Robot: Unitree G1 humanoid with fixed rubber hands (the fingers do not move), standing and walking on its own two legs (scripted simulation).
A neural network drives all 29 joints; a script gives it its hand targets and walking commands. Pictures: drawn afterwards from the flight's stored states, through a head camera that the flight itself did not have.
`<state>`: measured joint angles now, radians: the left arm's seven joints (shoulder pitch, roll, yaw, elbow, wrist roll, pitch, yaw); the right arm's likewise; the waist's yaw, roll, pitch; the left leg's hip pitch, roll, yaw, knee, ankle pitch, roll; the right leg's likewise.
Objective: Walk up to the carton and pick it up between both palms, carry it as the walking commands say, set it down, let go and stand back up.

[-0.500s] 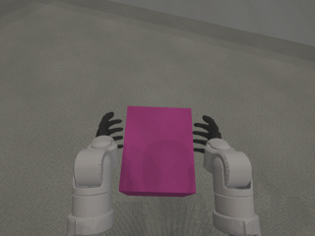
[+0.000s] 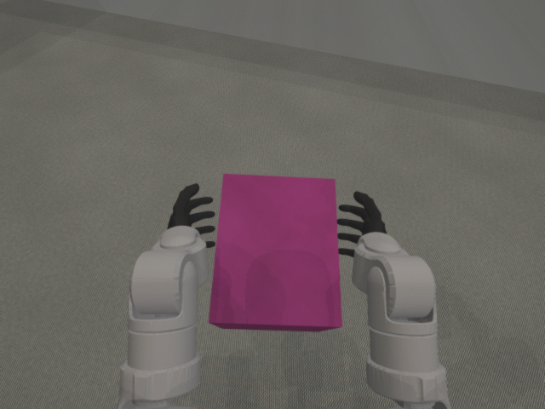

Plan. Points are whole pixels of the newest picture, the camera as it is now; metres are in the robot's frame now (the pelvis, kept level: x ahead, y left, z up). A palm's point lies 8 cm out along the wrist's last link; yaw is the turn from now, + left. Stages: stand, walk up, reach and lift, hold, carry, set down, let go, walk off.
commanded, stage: carry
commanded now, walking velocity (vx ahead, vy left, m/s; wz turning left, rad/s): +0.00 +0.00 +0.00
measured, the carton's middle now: (274, 259) +0.34 +0.00 +0.01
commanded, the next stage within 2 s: none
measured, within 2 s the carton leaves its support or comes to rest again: neither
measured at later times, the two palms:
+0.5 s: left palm (190, 196) +0.40 +0.13 +0.09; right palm (351, 198) +0.40 -0.12 +0.08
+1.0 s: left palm (194, 187) +0.42 +0.12 +0.09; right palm (353, 188) +0.42 -0.12 +0.09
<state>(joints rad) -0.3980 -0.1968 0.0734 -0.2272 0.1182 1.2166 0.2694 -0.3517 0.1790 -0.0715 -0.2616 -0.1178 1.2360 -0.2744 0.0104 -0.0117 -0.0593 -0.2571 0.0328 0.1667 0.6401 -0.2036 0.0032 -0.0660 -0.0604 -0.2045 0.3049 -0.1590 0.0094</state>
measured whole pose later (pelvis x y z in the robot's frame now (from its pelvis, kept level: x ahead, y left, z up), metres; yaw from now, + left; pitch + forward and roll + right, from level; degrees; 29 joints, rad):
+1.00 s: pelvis +0.12 -0.01 -0.01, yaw +2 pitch +5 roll -1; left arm -0.35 -0.18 0.06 -0.16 0.12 1.18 0.26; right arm -0.32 0.17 -0.06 -0.20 -0.12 1.21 -0.25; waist 0.00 0.02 -0.11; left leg -0.22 0.04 0.14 0.48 -0.28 0.01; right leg -0.20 -0.02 -0.15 0.54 -0.26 -0.02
